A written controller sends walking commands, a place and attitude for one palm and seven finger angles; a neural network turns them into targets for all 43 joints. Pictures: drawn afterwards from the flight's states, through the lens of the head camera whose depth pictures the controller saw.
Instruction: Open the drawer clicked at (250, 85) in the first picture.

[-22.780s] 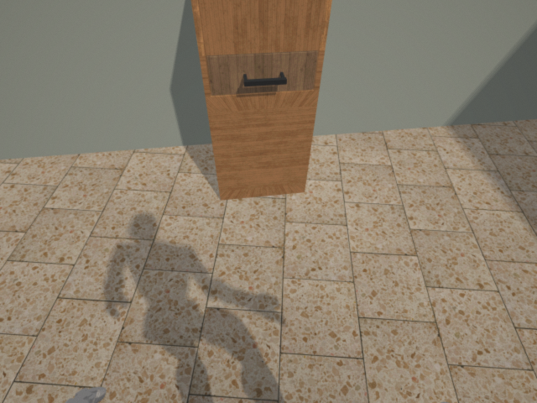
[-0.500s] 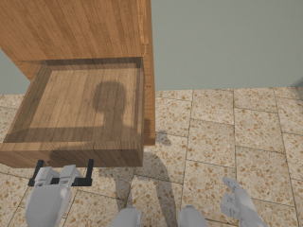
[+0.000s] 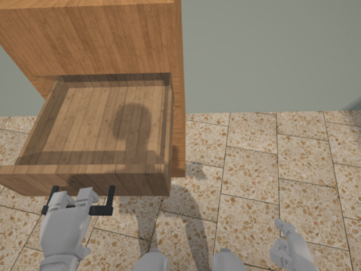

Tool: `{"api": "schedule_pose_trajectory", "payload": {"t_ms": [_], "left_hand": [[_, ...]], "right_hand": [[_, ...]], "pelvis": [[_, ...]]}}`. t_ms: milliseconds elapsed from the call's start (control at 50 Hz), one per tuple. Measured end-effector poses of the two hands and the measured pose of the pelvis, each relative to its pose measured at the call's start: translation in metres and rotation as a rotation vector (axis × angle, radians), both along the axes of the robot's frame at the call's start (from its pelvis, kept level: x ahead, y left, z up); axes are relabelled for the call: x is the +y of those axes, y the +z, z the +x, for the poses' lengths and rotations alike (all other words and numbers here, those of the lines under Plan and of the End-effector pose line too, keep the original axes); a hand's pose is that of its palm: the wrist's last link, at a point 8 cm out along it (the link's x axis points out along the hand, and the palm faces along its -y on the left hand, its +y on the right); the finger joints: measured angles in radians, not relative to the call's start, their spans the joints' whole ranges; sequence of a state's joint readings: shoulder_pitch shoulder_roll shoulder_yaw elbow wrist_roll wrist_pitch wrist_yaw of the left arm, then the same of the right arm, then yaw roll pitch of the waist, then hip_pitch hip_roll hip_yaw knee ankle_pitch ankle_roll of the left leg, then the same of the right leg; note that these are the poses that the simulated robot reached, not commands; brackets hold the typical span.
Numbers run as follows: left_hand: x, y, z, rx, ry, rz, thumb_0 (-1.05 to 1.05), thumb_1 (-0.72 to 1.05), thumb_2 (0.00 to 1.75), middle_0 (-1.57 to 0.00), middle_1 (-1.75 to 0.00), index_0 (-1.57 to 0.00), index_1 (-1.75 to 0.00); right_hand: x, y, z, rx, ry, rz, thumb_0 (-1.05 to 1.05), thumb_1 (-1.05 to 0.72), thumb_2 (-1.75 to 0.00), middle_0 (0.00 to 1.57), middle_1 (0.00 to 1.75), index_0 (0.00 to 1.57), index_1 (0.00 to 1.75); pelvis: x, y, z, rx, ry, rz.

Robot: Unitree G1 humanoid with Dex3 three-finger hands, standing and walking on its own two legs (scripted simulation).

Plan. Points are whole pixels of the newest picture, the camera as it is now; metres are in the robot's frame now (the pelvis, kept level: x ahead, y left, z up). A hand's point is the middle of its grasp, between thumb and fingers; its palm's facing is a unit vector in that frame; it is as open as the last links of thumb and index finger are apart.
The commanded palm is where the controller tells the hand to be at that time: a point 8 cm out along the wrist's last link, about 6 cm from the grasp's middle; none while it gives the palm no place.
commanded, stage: open the thumb to release the handle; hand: left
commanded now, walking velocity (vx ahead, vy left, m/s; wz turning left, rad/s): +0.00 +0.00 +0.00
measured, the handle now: (80, 200) +0.26 +0.25 -0.02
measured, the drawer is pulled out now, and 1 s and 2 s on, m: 0.30 0.30 0.30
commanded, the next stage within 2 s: lift the hand off the handle in 0.02 s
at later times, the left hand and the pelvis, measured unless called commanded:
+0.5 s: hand (82, 225) +0.22 +0.24 -0.04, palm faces -0.03 -0.05 -1.00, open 13.8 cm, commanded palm +0.19 +0.24 +0.02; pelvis +0.00 +0.00 +0.00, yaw +0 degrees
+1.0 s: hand (70, 223) +0.21 +0.25 +0.00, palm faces -0.01 -0.06 -1.00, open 13.8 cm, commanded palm +0.19 +0.24 +0.05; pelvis +0.01 +0.00 +0.02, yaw +0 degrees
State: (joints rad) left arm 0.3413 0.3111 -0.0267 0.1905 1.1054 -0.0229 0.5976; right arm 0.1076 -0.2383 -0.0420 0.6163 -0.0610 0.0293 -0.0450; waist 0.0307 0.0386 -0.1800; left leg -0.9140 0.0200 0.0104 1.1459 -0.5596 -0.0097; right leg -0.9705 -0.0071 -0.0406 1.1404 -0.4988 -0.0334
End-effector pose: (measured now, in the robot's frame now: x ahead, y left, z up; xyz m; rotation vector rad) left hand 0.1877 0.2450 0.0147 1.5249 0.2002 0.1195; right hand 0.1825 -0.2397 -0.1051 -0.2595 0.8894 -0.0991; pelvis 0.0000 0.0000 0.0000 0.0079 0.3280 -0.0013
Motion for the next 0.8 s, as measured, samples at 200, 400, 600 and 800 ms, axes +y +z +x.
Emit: {"api": "schedule_pose_trajectory", "payload": {"t_ms": [200, 400, 600, 800], "left_hand": [[-0.001, -0.002, 0.000, -0.021, 0.018, 0.005, 0.00, -0.44, 0.32, -0.30, -1.20, -0.32, -1.20], [-0.002, -0.002, 0.004, -0.007, 0.008, 0.002, 0.00, -0.48, 0.30, -0.31, -1.20, -0.32, -1.20], [-0.005, 0.009, 0.010, -0.041, 0.002, -0.005, 0.00, -0.49, 0.30, -0.32, -1.20, -0.32, -1.20], [-0.003, 0.024, 0.003, -0.018, 0.025, -0.010, 0.00, -0.49, 0.30, -0.32, -1.20, -0.31, -1.20]], "right_hand": [[0.008, -0.007, 0.006, 0.006, 0.013, 0.018, 0.01, -0.91, -0.90, 0.20, 0.30, 0.21, 0.30], [0.015, -0.006, 0.008, 0.009, 0.021, 0.026, 0.01, -0.91, -0.90, 0.20, 0.30, 0.21, 0.30], [0.012, -0.002, 0.007, 0.018, 0.001, 0.025, 0.01, -0.91, -0.90, 0.20, 0.30, 0.21, 0.30], [0.012, 0.015, 0.011, 0.002, 0.005, 0.027, 0.01, -0.91, -0.90, 0.20, 0.30, 0.21, 0.30]], "pelvis": [[0.001, -0.003, -0.001, 0.005, 0.002, 0.000], [0.002, -0.001, 0.002, 0.005, 0.005, -0.002], [0.004, 0.002, 0.006, -0.004, -0.001, -0.003], [0.005, 0.015, 0.011, -0.036, -0.001, -0.003]]}}
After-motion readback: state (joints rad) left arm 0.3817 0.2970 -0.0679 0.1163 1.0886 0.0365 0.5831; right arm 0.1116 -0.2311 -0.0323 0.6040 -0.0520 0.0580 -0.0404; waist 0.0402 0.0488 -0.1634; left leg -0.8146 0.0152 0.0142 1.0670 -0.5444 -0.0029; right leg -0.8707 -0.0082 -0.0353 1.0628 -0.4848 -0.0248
